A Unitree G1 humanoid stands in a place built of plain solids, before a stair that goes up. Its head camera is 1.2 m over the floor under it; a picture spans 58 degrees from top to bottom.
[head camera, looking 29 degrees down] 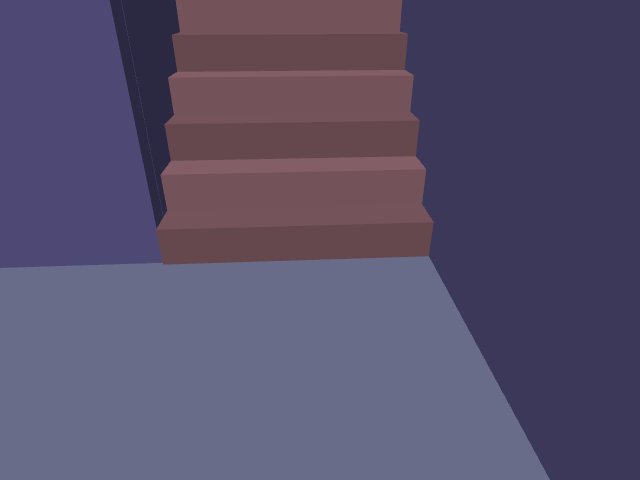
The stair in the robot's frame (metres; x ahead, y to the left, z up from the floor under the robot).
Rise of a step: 0.20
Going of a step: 0.22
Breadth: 1.40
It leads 3 degrees to the left of straight ahead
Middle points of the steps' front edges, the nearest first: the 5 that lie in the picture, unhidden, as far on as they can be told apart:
1.94 0.12 0.21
2.16 0.13 0.41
2.39 0.14 0.61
2.61 0.16 0.82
2.83 0.17 1.02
